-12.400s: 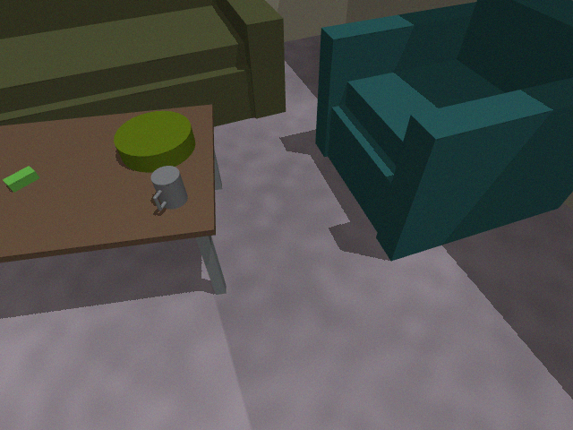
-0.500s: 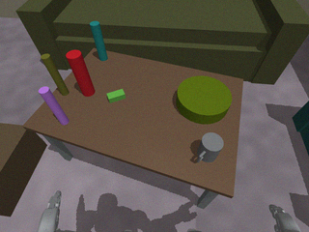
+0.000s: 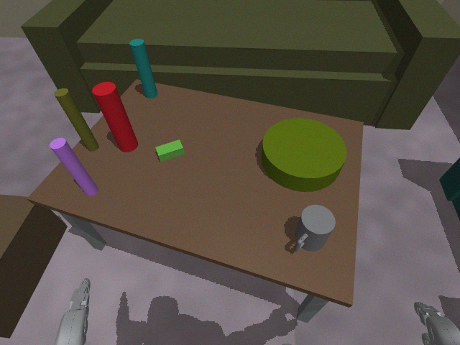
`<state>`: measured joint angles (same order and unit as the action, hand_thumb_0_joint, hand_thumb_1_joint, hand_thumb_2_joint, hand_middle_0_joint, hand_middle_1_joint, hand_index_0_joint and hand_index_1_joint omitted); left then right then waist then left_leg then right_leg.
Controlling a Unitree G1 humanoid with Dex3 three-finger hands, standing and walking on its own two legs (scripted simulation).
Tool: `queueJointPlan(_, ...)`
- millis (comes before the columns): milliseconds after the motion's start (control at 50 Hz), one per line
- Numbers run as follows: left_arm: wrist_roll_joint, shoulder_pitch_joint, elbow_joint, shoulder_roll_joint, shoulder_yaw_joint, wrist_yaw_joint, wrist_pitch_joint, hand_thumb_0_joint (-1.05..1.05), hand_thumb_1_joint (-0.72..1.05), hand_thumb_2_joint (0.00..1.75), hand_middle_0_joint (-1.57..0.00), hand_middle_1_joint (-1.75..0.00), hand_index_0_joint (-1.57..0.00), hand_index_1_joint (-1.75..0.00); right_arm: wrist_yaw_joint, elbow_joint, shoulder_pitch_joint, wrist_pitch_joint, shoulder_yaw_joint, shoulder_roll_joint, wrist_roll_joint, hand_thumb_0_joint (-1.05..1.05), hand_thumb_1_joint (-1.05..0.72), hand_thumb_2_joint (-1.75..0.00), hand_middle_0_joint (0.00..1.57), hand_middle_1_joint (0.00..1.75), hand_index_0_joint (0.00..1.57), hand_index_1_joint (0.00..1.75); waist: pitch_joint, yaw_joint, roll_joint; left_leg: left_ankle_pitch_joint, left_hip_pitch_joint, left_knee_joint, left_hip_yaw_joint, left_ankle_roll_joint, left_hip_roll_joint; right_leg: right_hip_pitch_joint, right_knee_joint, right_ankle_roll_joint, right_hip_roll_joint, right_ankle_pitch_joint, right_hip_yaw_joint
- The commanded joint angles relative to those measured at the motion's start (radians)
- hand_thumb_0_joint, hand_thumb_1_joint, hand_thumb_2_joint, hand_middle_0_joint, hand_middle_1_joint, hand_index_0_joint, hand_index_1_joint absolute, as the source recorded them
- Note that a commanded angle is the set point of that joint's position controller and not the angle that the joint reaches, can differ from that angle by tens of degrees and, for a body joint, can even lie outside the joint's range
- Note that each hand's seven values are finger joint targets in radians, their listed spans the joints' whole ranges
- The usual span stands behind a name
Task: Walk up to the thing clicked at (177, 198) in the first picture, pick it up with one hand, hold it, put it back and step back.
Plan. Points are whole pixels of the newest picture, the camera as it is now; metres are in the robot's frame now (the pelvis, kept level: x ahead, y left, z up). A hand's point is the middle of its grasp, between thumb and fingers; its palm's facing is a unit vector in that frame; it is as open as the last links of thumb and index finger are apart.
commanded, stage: go down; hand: right
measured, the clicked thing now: (310, 232) +0.43 -0.19 -0.23
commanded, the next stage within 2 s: approach in 1.92 s
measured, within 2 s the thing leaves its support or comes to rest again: neither
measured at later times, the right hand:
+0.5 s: hand out of the picture +0.14 -0.28 -0.07, palm faces +0.07 +0.95 -0.32, open 17.2 cm
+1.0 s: hand (446, 283) +0.23 -0.33 -0.01, palm faces +0.17 +0.95 -0.25, open 17.2 cm
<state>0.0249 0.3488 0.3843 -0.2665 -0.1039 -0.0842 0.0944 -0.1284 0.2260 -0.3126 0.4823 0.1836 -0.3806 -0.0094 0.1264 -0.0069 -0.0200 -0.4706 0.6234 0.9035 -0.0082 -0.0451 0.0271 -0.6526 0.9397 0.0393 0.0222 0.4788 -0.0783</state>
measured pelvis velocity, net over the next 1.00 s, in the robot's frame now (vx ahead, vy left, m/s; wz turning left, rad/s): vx -0.02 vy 0.00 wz -0.01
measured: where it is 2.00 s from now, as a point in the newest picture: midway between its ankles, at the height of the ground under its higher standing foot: outside the picture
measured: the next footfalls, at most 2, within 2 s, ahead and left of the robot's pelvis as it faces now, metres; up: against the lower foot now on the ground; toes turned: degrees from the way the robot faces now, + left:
none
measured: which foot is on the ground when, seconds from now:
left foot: down 0.00-1.00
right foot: down 0.00-1.00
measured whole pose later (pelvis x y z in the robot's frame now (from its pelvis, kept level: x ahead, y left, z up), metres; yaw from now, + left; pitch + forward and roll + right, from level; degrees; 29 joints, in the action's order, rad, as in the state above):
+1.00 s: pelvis -0.02 +0.00 +0.00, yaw -1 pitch +9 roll +2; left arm 0.02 0.41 0.29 -0.26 -0.01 -0.14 0.17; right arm -0.30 0.41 -0.03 0.33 0.41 -0.55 0.08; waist 0.12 -0.03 -0.01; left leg -0.45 0.63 0.92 0.01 -0.04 0.02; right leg -0.67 0.97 0.04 0.02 0.46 -0.10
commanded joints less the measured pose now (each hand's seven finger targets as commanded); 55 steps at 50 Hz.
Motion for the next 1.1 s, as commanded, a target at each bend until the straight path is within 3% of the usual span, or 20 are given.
queueJointPlan(0, 0.002, 0.015, -0.180, -0.161, -0.079, -0.023, 0.046, 0.00, -0.54, 0.04, -0.05, -0.05, -0.06, -0.05, 0.007, -0.197, 0.006, -0.023, 0.112, -0.219, -0.003, 0.00, 0.50, -0.04, 0.04, 0.05, 0.05, 0.05, 0.145, -0.006, -0.024, 0.284, -0.071, -0.123, 0.053, 0.031, -0.022, 0.103, -0.113, -0.034, -0.029, -0.319, 0.068)
queueJointPlan(40, -0.002, 0.012, -0.191, -0.161, -0.074, -0.027, 0.049, 0.00, -0.53, 0.04, -0.05, -0.05, -0.06, -0.05, 0.007, -0.201, -0.017, -0.019, 0.117, -0.221, -0.005, 0.00, 0.51, -0.04, 0.04, 0.05, 0.05, 0.05, 0.156, 0.010, -0.038, 0.293, -0.078, -0.108, 0.060, 0.033, -0.024, 0.098, -0.110, -0.028, -0.026, -0.359, 0.060)
queueJointPlan(100, 0.000, 0.026, -0.218, -0.158, -0.066, -0.030, 0.046, 0.00, -0.54, 0.04, -0.06, -0.05, -0.06, -0.05, 0.003, -0.211, -0.023, -0.015, 0.114, -0.217, -0.002, 0.00, 0.49, -0.04, 0.05, 0.05, 0.05, 0.05, 0.144, 0.004, -0.051, 0.302, -0.062, -0.093, 0.063, 0.035, -0.026, 0.100, -0.103, -0.024, -0.021, -0.406, 0.056)
queueJointPlan(160, 0.001, 0.054, -0.202, -0.132, -0.058, -0.029, 0.043, 0.00, -0.53, 0.04, -0.06, -0.05, -0.06, -0.05, 0.001, -0.239, -0.017, -0.012, 0.126, -0.219, 0.001, 0.00, 0.49, -0.03, 0.05, 0.05, 0.05, 0.05, 0.136, 0.000, -0.048, 0.264, -0.048, -0.103, 0.059, 0.035, -0.024, 0.081, -0.106, -0.031, -0.025, -0.328, 0.059)
queueJointPlan(180, 0.000, -0.003, -0.293, -0.167, -0.079, -0.032, 0.053, 0.00, -0.53, 0.04, -0.05, -0.05, -0.06, -0.05, 0.002, -0.242, -0.023, -0.013, 0.121, -0.209, 0.001, 0.00, 0.49, -0.03, 0.05, 0.05, 0.05, 0.05, 0.143, -0.003, -0.021, 0.244, -0.053, -0.111, 0.062, 0.034, -0.026, 0.079, -0.113, -0.033, -0.026, -0.290, 0.061)
queueJointPlan(220, -0.001, 0.048, -0.230, -0.143, -0.061, -0.032, 0.047, 0.00, -0.53, 0.03, -0.06, -0.05, -0.06, -0.05, -0.004, -0.254, -0.025, -0.013, 0.133, -0.226, 0.002, 0.00, 0.48, -0.03, 0.05, 0.05, 0.05, 0.05, 0.117, 0.003, -0.049, 0.212, -0.037, -0.112, 0.062, 0.037, -0.026, 0.062, -0.121, -0.031, -0.028, -0.254, 0.060)
queueJointPlan(320, 0.001, 0.066, -0.252, -0.146, -0.066, -0.039, 0.053, 0.00, -0.53, 0.04, -0.06, -0.05, -0.06, -0.05, -0.007, -0.270, -0.026, -0.015, 0.148, -0.233, 0.007, 0.00, 0.50, -0.04, 0.04, 0.05, 0.05, 0.05, 0.125, 0.002, -0.064, 0.226, -0.033, -0.091, 0.066, 0.039, -0.027, 0.075, -0.113, -0.026, -0.023, -0.301, 0.052)
queueJointPlan(380, 0.001, 0.066, -0.256, -0.134, -0.055, -0.043, 0.060, 0.00, -0.54, 0.05, -0.06, -0.05, -0.05, -0.05, -0.010, -0.281, -0.021, -0.017, 0.147, -0.230, 0.007, 0.00, 0.48, -0.03, 0.05, 0.05, 0.05, 0.05, 0.107, 0.003, -0.063, 0.183, -0.020, -0.099, 0.065, 0.040, -0.028, 0.058, -0.123, -0.028, -0.024, -0.235, 0.054)
queueJointPlan(420, 0.001, 0.040, -0.326, -0.161, -0.069, -0.046, 0.067, 0.00, -0.54, 0.04, -0.06, -0.05, -0.06, -0.05, -0.014, -0.279, -0.041, -0.021, 0.157, -0.232, 0.014, 0.00, 0.47, -0.03, 0.05, 0.05, 0.06, 0.05, 0.142, 0.003, -0.041, 0.199, -0.033, -0.093, 0.070, 0.039, -0.031, 0.066, -0.121, -0.029, -0.022, -0.265, 0.047)
queueJointPlan(440, 0.000, 0.064, -0.275, -0.137, -0.053, -0.044, 0.063, 0.00, -0.54, 0.04, -0.06, -0.05, -0.06, -0.05, -0.016, -0.280, -0.052, -0.019, 0.155, -0.233, 0.011, 0.00, 0.49, -0.03, 0.05, 0.05, 0.05, 0.05, 0.123, 0.011, -0.064, 0.194, -0.030, -0.093, 0.067, 0.041, -0.028, 0.060, -0.119, -0.025, -0.023, -0.260, 0.048)
queueJointPlan(460, 0.002, 0.037, -0.343, -0.159, -0.062, -0.048, 0.069, 0.00, -0.54, 0.04, -0.06, -0.05, -0.06, -0.05, -0.019, -0.287, -0.038, -0.021, 0.151, -0.226, 0.016, 0.00, 0.46, -0.03, 0.06, 0.05, 0.06, 0.05, 0.122, -0.002, -0.030, 0.188, -0.026, -0.100, 0.069, 0.037, -0.030, 0.060, -0.120, -0.030, -0.023, -0.244, 0.051)
queueJointPlan(560, 0.003, 0.079, -0.302, -0.131, -0.045, -0.052, 0.071, 0.00, -0.54, 0.05, -0.06, -0.05, -0.06, -0.06, -0.027, -0.258, -0.056, -0.031, 0.183, -0.244, 0.023, 0.00, 0.47, -0.03, 0.05, 0.05, 0.05, 0.05, 0.080, 0.008, -0.044, 0.116, -0.019, -0.113, 0.066, 0.039, -0.029, 0.032, -0.131, -0.033, -0.026, -0.151, 0.057)
queueJointPlan(600, 0.003, 0.067, -0.351, -0.141, -0.042, -0.052, 0.075, 0.00, -0.54, 0.05, -0.06, -0.05, -0.06, -0.06, -0.033, -0.293, -0.015, -0.040, 0.179, -0.249, 0.027, 0.00, 0.48, -0.04, 0.05, 0.05, 0.05, 0.05, 0.106, -0.005, -0.049, 0.130, -0.023, -0.117, 0.060, 0.038, -0.029, 0.038, -0.127, -0.034, -0.027, -0.155, 0.059)
queueJointPlan(720, 0.001, 0.055, -0.384, -0.122, 0.003, -0.069, 0.096, 0.00, -0.55, 0.05, -0.06, -0.05, -0.05, -0.06, -0.043, -0.315, 0.173, -0.108, 0.250, -0.349, 0.043, 0.00, 0.50, -0.04, 0.05, 0.05, 0.05, 0.05, 0.124, -0.016, -0.056, 0.145, -0.041, -0.130, 0.040, 0.031, -0.018, 0.058, -0.112, -0.039, -0.029, -0.152, 0.059)
queueJointPlan(840, -0.006, 0.090, -0.230, -0.137, -0.004, -0.080, 0.115, 0.00, -0.55, 0.06, -0.05, -0.05, -0.05, -0.05, -0.105, -0.130, 0.341, -0.175, 0.310, -0.420, 0.081, 0.00, 0.50, -0.04, 0.05, 0.05, 0.05, 0.05, 0.070, -0.035, -0.125, 0.117, -0.003, -0.134, 0.037, 0.038, -0.016, 0.053, -0.139, -0.037, -0.027, -0.111, 0.052)
queueJointPlan(880, -0.002, 0.054, -0.280, -0.164, -0.024, -0.080, 0.134, 0.00, -0.55, 0.06, -0.05, -0.05, -0.05, -0.06, -0.137, -0.058, 0.410, -0.195, 0.317, -0.425, 0.093, 0.00, 0.49, -0.04, 0.05, 0.05, 0.05, 0.05, 0.119, -0.045, -0.097, 0.149, -0.027, -0.129, 0.049, 0.038, -0.021, 0.094, -0.147, -0.035, -0.020, -0.149, 0.040)
queueJointPlan(960, -0.003, 0.051, -0.243, -0.148, 0.016, -0.075, 0.137, 0.00, -0.56, 0.07, -0.05, -0.05, -0.05, -0.06, -0.205, 0.100, 0.457, -0.223, 0.345, -0.473, 0.106, 0.00, 0.49, -0.05, 0.05, 0.05, 0.05, 0.05, 0.153, -0.015, -0.061, 0.258, -0.091, -0.135, 0.053, 0.035, -0.017, 0.116, -0.132, -0.035, -0.025, -0.272, 0.043)
queueJointPlan(1000, -0.004, -0.003, -0.248, -0.140, 0.039, -0.068, 0.141, 0.00, -0.56, 0.07, -0.05, -0.05, -0.04, -0.06, -0.227, 0.166, 0.487, -0.241, 0.358, -0.494, 0.111, 0.00, 0.50, -0.05, 0.05, 0.05, 0.05, 0.05, 0.134, 0.011, -0.089, 0.239, -0.089, -0.138, 0.053, 0.041, -0.019, 0.102, -0.148, -0.032, -0.025, -0.265, 0.045)
queueJointPlan(1020, -0.005, 0.001, -0.250, -0.163, 0.011, -0.068, 0.142, 0.00, -0.56, 0.07, -0.05, -0.05, -0.04, -0.06, -0.235, 0.186, 0.496, -0.253, 0.360, -0.504, 0.109, 0.00, 0.50, -0.05, 0.05, 0.05, 0.05, 0.05, 0.141, -0.002, -0.078, 0.240, -0.095, -0.143, 0.052, 0.041, -0.021, 0.112, -0.155, -0.033, -0.024, -0.262, 0.046)
queueJointPlan(1080, -0.009, -0.008, -0.225, -0.156, 0.031, -0.057, 0.140, 0.00, -0.56, 0.07, -0.05, -0.05, -0.05, -0.06, -0.257, 0.229, 0.548, -0.304, 0.397, -0.559, 0.113, 0.00, 0.51, -0.05, 0.05, 0.05, 0.05, 0.05, 0.158, 0.007, -0.082, 0.260, -0.106, -0.143, 0.051, 0.044, -0.026, 0.116, -0.163, -0.035, -0.022, -0.287, 0.047)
